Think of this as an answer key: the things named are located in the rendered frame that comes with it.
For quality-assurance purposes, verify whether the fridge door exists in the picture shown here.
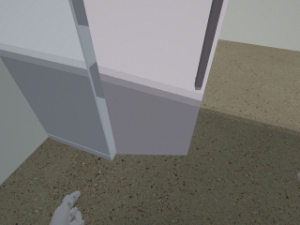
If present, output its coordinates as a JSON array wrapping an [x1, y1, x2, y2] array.
[[83, 0, 229, 156]]

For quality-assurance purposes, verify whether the handle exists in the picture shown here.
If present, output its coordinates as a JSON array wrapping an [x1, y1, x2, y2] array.
[[194, 0, 224, 88]]

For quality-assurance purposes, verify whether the robot left hand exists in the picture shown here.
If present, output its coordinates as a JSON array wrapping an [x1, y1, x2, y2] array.
[[50, 190, 84, 225]]

